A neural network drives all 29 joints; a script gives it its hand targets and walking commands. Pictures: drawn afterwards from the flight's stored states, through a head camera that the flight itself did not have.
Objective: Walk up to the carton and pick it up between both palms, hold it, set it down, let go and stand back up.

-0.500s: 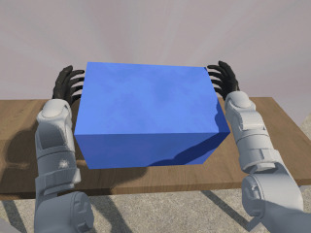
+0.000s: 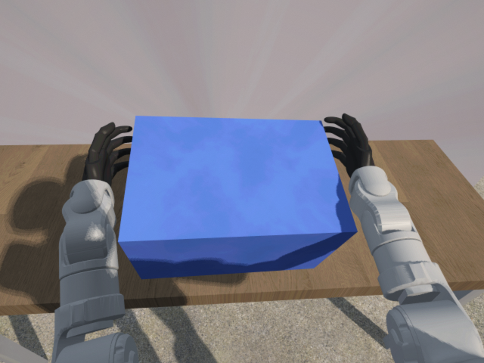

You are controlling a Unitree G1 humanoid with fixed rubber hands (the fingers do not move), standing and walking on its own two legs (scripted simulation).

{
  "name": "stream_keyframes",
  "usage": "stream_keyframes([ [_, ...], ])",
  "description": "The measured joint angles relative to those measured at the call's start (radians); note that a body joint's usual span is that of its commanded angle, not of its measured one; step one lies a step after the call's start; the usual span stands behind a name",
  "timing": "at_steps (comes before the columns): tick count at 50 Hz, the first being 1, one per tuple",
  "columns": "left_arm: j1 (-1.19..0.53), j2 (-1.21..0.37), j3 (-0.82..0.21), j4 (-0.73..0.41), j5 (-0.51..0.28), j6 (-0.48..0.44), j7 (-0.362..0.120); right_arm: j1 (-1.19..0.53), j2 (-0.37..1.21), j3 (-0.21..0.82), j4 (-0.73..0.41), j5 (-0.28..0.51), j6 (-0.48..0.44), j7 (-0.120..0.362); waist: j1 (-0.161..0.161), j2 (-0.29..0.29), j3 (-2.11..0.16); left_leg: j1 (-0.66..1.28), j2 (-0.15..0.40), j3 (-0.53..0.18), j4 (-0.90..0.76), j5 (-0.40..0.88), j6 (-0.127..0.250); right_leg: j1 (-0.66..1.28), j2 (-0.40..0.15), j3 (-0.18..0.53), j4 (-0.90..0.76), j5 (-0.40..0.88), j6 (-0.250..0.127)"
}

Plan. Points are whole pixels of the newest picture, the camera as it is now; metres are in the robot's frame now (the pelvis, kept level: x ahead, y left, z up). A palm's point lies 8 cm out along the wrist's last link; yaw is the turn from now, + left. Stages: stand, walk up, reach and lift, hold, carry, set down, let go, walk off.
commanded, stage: set down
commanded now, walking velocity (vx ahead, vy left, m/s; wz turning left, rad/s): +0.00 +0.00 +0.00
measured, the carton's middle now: (232, 198) +0.36 +0.04 +0.09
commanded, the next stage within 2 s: none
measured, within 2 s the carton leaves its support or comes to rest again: neither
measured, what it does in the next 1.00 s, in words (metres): stands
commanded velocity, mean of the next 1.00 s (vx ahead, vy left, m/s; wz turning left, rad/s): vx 0.00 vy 0.00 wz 0.00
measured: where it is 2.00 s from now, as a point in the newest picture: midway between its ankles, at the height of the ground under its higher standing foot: outside the picture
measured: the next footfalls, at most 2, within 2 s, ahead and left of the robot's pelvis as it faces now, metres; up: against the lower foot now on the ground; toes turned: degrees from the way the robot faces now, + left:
none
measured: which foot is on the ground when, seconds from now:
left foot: down 0.00-1.00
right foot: down 0.00-1.00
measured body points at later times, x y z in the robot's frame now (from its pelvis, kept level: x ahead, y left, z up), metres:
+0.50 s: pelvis +0.00 -0.01 +0.00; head -0.01 +0.01 +0.45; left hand +0.38 +0.23 +0.14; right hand +0.42 -0.18 +0.16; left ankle -0.01 +0.12 -0.75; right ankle -0.05 -0.11 -0.75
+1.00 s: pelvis +0.01 +0.00 +0.00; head +0.07 +0.01 +0.45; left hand +0.41 +0.24 +0.09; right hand +0.44 -0.17 +0.09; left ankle -0.01 +0.12 -0.75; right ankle -0.05 -0.11 -0.75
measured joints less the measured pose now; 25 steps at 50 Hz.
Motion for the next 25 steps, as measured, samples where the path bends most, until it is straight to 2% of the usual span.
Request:
stream_keyframes([
  [6,-0.013,0.000,0.017,0.009,0.000,0.000,0.000,-0.046,0.003,-0.006,0.032,-0.046,0.004,0.015,0.000,0.000,0.000,0.000,0.000,0.000,-0.003,0.010,0.000,-0.002,0.000,0.000,0.000,0.008,0.001],
  [15,-0.101,-0.011,0.071,0.168,0.012,-0.014,-0.011,-0.145,0.043,-0.120,0.186,-0.145,0.012,0.073,0.000,0.000,0.000,-0.001,0.000,0.000,-0.040,0.040,0.000,-0.019,0.000,0.000,0.000,0.018,0.001],
  [25,-0.155,-0.027,0.100,0.265,0.032,-0.098,-0.013,-0.171,0.045,-0.175,0.213,-0.191,-0.022,0.090,0.000,0.000,0.001,-0.025,0.000,0.000,-0.053,0.040,0.000,-0.050,0.000,0.000,0.000,0.011,0.000],
])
